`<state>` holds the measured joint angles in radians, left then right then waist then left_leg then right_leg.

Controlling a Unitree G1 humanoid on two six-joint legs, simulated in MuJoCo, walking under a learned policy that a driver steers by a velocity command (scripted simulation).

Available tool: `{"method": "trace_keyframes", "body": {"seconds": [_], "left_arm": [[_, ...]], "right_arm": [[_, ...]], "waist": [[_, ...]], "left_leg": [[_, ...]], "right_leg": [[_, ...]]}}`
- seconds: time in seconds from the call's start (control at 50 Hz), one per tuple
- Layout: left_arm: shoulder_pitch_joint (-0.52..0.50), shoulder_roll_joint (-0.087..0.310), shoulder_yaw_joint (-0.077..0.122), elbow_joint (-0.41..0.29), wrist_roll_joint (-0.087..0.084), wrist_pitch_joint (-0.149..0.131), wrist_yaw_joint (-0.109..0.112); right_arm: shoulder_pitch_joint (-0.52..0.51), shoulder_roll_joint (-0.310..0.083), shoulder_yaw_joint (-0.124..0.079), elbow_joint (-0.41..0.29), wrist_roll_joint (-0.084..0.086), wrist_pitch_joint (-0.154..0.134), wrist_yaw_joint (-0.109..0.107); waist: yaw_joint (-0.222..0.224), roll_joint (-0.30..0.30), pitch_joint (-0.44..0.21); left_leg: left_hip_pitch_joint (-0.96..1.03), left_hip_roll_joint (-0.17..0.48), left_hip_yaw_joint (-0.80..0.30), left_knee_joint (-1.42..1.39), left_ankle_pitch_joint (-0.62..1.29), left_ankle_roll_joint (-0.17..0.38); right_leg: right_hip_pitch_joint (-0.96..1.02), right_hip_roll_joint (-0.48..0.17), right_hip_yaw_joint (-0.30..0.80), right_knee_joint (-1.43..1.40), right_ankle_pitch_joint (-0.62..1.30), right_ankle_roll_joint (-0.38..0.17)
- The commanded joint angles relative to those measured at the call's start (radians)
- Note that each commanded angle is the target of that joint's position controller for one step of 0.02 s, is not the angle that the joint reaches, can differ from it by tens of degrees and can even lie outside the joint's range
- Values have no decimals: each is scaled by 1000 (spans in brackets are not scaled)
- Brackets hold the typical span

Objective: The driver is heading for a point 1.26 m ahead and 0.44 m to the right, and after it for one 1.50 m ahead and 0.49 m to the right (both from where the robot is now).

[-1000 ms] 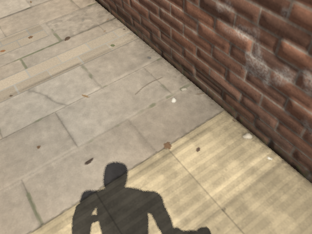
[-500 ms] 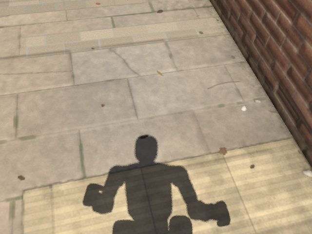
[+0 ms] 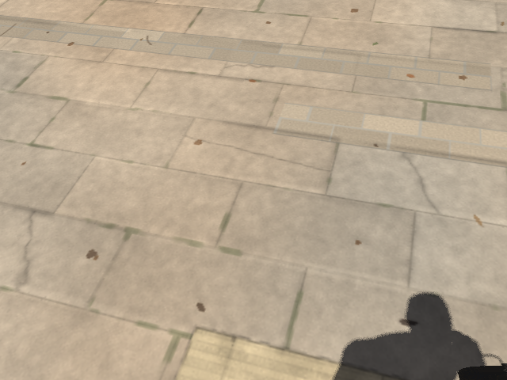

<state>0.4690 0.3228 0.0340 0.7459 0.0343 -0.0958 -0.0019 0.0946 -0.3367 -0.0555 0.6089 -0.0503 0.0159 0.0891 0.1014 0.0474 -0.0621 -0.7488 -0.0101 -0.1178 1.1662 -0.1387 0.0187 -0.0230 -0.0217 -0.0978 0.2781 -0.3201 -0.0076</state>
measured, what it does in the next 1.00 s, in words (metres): walks ahead, turning right: left foot, then right foot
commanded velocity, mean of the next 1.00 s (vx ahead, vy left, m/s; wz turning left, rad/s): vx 0.97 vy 0.00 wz -0.53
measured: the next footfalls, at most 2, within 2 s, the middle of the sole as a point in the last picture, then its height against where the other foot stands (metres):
left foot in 0.20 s outside the picture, level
right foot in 0.64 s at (305, 312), level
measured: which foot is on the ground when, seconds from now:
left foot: up 0.00-0.18, down 0.20-0.64, up 0.66-1.00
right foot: down 0.00-0.20, up 0.22-0.62, down 0.64-1.00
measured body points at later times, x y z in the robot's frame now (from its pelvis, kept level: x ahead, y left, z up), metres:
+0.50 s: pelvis +0.40 +0.08 -0.02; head +0.42 +0.07 +0.43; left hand +0.58 +0.32 -0.12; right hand +0.34 -0.20 -0.15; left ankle +0.25 +0.15 -0.74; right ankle +0.55 -0.06 -0.66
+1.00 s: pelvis +0.86 +0.00 -0.01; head +0.89 -0.02 +0.43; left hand +1.00 +0.27 -0.13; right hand +1.00 -0.32 -0.06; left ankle +1.14 +0.05 -0.70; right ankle +0.69 +0.02 -0.74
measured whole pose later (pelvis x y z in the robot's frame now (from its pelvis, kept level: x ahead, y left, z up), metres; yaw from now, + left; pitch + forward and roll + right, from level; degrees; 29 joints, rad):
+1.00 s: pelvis +0.86 +0.00 -0.01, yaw -34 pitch +3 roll +0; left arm 0.44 0.32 0.09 0.84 0.00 -0.07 -0.02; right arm -0.05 -0.26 0.04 0.57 -0.03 -0.06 0.01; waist 0.14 0.00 0.03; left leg -0.65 0.09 -0.10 0.57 0.02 -0.05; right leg 0.05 0.16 0.26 0.34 -0.40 -0.15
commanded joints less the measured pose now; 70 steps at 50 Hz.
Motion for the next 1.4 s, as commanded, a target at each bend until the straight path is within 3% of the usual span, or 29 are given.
{"method": "trace_keyframes", "body": {"seconds": [0.02,0.12,0.16,0.2,0.22,0.24,0.28,0.34,0.42,0.52,0.56,0.6,0.62,0.64,0.66,0.68,0.7,0.74,0.78,0.84,0.98,1.02,1.04,1.06,1.08,1.1,1.14,1.22,1.4], "left_arm": [[38,117,34,-12,-5,-20,-8],[90,138,34,82,-9,-13,8],[99,172,30,131,-13,0,16],[39,182,25,128,-28,8,18],[85,-10,-17,70,-36,0,-9],[18,60,4,37,-55,-13,-9],[-134,64,16,-5,-55,-6,-5],[-21,-2,11,86,-22,55,-29],[-214,-36,13,19,-12,85,-55],[-386,-40,-14,-51,-27,68,-84],[-321,-7,-8,-22,-24,69,-93],[-97,76,21,33,-23,83,-76],[127,130,48,99,-19,88,-60],[246,172,78,140,-34,86,-36],[132,207,91,142,-50,93,-16],[27,278,95,87,-21,94,-16],[-12,237,98,47,-16,96,-7],[-89,136,73,55,-13,80,2],[-119,122,62,50,-20,42,7],[-130,139,67,37,-24,9,3],[-55,166,96,38,-35,13,-11],[-89,214,105,27,-22,14,-9],[-150,231,107,15,-20,9,-14],[-183,125,77,-17,-20,-5,-14],[-82,-31,33,-76,-67,-4,-15],[-101,42,25,-71,-45,13,-5],[-228,100,38,-65,-7,37,-23],[-330,12,11,-139,4,84,-71],[-591,5,-25,-240,-3,91,-107]], "right_arm": [[-171,-51,-4,-84,-2,-20,16],[-279,-1,35,-103,-2,-36,28],[-130,-30,25,-68,-4,-41,-3],[304,-128,-23,63,-17,-61,-40],[359,-227,-51,79,-27,-70,-71],[397,-241,-54,70,-9,-74,-81],[295,-135,-30,128,-6,-84,-81],[193,-3,4,142,20,-104,-86],[235,37,13,208,34,-142,-77],[263,0,18,234,36,-150,-97],[275,-68,8,227,40,-146,-127],[209,-151,-17,200,28,-120,-147],[133,-173,-25,174,17,-102,-149],[86,-160,-32,171,21,-85,-132],[56,13,17,135,-5,-99,-103],[197,48,37,31,17,-117,-101],[160,-4,45,5,4,-147,-96],[86,-55,37,18,-13,-150,-93],[93,-37,49,20,-33,-99,-95],[-37,-12,64,-40,-18,-73,-82],[-170,-17,64,-99,27,-87,-77],[13,-100,26,-48,31,-97,-96],[221,-142,3,-1,30,-102,-111],[456,-216,-27,36,4,-107,-134],[404,-289,-40,29,-40,-104,-130],[274,-228,-46,15,-21,-95,-121],[184,-75,-14,20,-5,-85,-111],[294,-1,6,143,20,-115,-93],[352,-83,-5,219,15,-142,-100]], "waist": [[5,-135,199],[0,-179,219],[-103,-234,92],[-338,-237,-125],[-262,67,-297],[-293,41,-385],[-218,-6,-27],[-92,52,112],[-65,51,215],[-61,-1,235],[-15,41,159],[123,73,6],[232,66,-78],[278,-47,-91],[143,-293,42],[-19,-298,-131],[-1,-165,-140],[-91,64,101],[-151,85,168],[-128,43,194],[-18,-95,95],[-115,-91,-31],[-245,-75,-130],[-332,23,-261],[-203,341,-335],[-167,298,-246],[-165,30,-39],[-126,51,76],[-105,-7,212]], "left_leg": [[-219,-4,23,-127,27,6],[53,-5,229,-452,-44,79],[343,-87,284,-484,-178,133],[946,-1,103,-593,-168,169],[1285,346,-342,-669,-602,185],[1210,472,-690,-847,-685,170],[903,377,-368,-901,-423,145],[661,260,-62,-994,-168,98],[605,200,208,-1054,170,28],[632,139,411,-1066,729,-22],[699,176,414,-921,1095,-37],[743,226,386,-610,1358,-39],[664,241,354,-319,1329,-28],[521,131,361,134,737,-17],[171,-59,308,520,-326,-12],[-87,-54,99,663,-395,-38],[-160,-22,7,562,-329,-16],[-83,66,5,339,-226,-23],[45,119,8,186,-230,-65],[181,147,75,-141,-82,-104],[367,38,94,-635,199,-59],[576,-14,90,-648,31,-40],[805,13,91,-634,-30,-27],[1051,205,-95,-628,-365,-1],[1200,484,-664,-865,-683,70],[1089,474,-805,-945,-834,108],[848,370,-412,-909,-530,87],[712,295,-61,-947,-107,38],[711,212,401,-1017,699,-29]], "right_leg": [[50,-222,175,-200,-31,-113],[76,-237,3,-218,549,-112],[99,-253,-10,43,1239,-119],[-218,-217,-6,598,1069,-114],[-606,-57,35,984,0,-101],[-680,14,210,1155,-105,-127],[-767,-69,196,1099,74,-126],[-643,-121,175,1006,118,-79],[-755,-119,118,950,231,-85],[-603,-10,-80,577,425,-135],[-432,71,-130,502,463,-157],[-174,129,-118,510,328,-189],[39,124,-51,483,257,-232],[198,80,52,348,244,-297],[214,32,198,429,355,-315],[383,-136,663,283,243,-505],[345,-226,939,-1,-174,-517],[-12,-182,845,-104,-241,-409],[-268,-96,693,-105,-79,-384],[-449,10,519,-141,95,-355],[-167,22,508,13,490,-216],[-98,27,508,253,731,-172],[-180,61,473,491,725,-147],[-344,110,401,830,447,-140],[-654,204,290,1091,-219,-109],[-779,110,241,1172,-103,-126],[-767,12,190,1100,42,-113],[-798,-67,179,1063,75,-99],[-626,10,-77,554,307,-162]]}}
